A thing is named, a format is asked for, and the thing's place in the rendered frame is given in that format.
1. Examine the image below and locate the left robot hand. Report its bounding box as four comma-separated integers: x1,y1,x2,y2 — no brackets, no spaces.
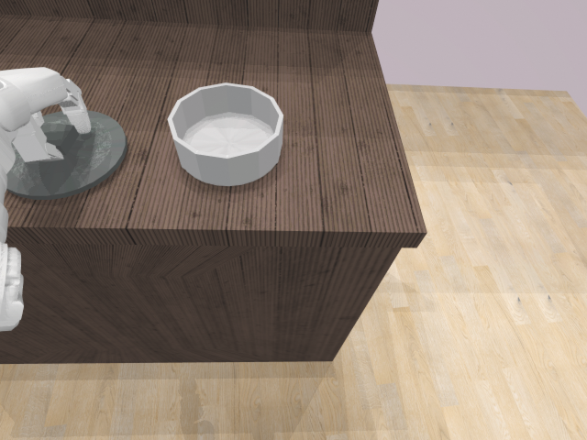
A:
0,67,91,162

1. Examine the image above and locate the pot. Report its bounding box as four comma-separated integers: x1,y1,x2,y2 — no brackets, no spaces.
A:
168,82,283,186

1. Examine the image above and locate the knob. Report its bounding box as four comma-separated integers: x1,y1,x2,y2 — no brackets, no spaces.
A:
40,122,79,155

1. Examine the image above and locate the robot left forearm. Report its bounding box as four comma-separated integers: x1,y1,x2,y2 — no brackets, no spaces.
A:
0,78,31,243

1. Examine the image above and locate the table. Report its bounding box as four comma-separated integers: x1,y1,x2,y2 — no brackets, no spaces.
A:
0,0,427,364

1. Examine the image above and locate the lid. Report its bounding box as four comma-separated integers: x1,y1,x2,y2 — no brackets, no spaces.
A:
6,110,127,200

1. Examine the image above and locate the robot left upper arm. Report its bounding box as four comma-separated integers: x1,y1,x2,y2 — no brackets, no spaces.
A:
0,241,24,331

